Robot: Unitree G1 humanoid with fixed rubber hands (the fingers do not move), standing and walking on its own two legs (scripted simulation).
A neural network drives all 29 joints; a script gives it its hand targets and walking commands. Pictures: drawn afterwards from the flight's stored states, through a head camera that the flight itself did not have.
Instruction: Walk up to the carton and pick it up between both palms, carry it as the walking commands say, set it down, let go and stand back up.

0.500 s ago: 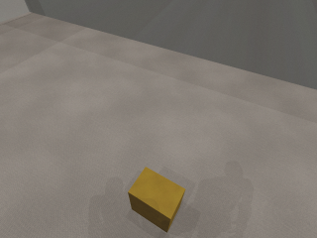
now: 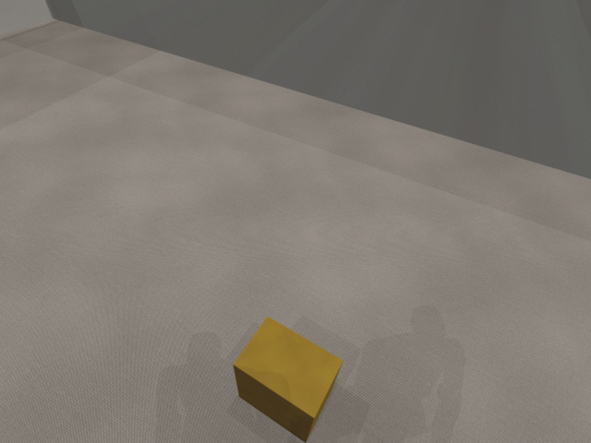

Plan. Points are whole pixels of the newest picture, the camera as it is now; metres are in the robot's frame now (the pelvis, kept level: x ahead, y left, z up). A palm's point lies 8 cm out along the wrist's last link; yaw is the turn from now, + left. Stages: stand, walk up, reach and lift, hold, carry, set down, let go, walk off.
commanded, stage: walk up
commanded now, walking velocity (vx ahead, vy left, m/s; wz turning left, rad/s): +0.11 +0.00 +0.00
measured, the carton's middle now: (286, 380) +0.42 -0.02 -0.63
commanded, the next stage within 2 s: none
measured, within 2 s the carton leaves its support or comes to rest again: neither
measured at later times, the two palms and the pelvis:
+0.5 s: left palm out of the picture -0.01 +0.21 -0.15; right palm out of the picture -0.02 -0.18 -0.14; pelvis +0.02 +0.02 +0.00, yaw -1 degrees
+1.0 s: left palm out of the picture -0.01 +0.19 -0.14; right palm out of the picture -0.07 -0.19 -0.14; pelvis +0.00 -0.01 +0.01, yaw -2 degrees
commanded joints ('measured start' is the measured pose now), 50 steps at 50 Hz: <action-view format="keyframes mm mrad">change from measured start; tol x32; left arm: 1 42 87 12 -22 -7 -20 7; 50 33 60 2 -48 -8 0 8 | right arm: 1 33 -64 0 -20 23 -32 -13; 50 116 -47 23 13 25 -6 -21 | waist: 1 4 24 118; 50 14 43 56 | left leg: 1 7 130 -113 -101 440 15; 6 186 176 -99 -10 928 36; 16 68 159 -113 -89 799 29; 29 59 141 -103 -142 362 53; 33 126 221 -289 -262 -241 128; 40 -210 147 -81 -113 433 39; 50 35 140 -70 -193 339 -6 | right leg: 1 -99 -161 86 -59 461 -9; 25 -16 -183 75 -66 577 25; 32 -264 -108 18 78 -123 13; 39 -135 -117 -8 102 38 35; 42 -48 -277 113 -33 915 -26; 50 -2 -186 68 -135 521 -6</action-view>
